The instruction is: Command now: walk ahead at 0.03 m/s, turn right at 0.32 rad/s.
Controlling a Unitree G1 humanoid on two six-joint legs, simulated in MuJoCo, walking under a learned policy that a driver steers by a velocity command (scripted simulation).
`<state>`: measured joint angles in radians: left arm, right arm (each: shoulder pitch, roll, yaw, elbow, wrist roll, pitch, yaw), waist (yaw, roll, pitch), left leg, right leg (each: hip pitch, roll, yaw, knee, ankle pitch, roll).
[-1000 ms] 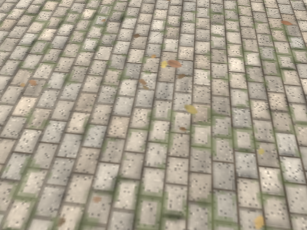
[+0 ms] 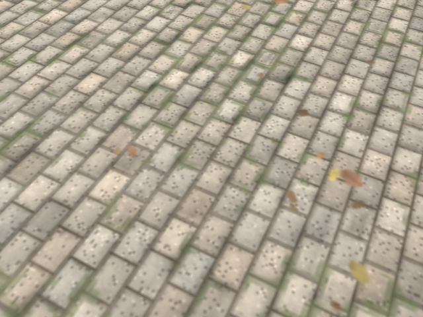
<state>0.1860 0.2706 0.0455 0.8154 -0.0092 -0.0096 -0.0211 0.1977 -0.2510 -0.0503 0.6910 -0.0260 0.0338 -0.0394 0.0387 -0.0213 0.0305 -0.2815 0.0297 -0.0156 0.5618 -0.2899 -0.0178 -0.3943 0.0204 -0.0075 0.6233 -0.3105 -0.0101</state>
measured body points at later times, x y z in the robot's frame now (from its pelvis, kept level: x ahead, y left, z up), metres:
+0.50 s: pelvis +0.01 -0.04 +0.01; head +0.04 -0.07 +0.46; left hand +0.23 +0.20 -0.07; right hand +0.09 -0.35 -0.10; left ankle +0.07 +0.12 -0.67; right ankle +0.01 -0.12 -0.73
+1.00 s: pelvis +0.01 -0.01 +0.01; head +0.04 -0.02 +0.46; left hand +0.28 +0.15 -0.10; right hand -0.01 -0.31 -0.09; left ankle +0.08 +0.10 -0.73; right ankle -0.08 -0.12 -0.70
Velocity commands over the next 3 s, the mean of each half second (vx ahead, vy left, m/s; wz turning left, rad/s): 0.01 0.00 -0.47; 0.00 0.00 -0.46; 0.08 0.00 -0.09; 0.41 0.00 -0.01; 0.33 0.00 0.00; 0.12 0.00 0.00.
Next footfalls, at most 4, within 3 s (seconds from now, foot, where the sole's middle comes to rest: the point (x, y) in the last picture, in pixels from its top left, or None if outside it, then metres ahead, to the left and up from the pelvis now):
0.20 right None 0.05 -0.12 -0.77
0.70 left None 0.12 0.08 -0.77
1.06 right None -0.04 -0.14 -0.77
1.58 left None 0.16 0.03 -0.77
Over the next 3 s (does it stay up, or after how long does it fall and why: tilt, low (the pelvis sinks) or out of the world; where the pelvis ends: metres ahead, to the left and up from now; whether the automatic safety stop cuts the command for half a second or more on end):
stays up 0.50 -0.28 0.02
